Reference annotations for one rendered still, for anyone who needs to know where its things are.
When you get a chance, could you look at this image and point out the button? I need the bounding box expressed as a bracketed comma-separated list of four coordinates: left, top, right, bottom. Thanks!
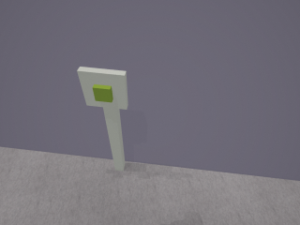
[92, 84, 113, 103]

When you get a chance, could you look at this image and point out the panel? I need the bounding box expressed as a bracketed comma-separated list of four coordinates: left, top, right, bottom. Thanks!
[77, 67, 128, 172]

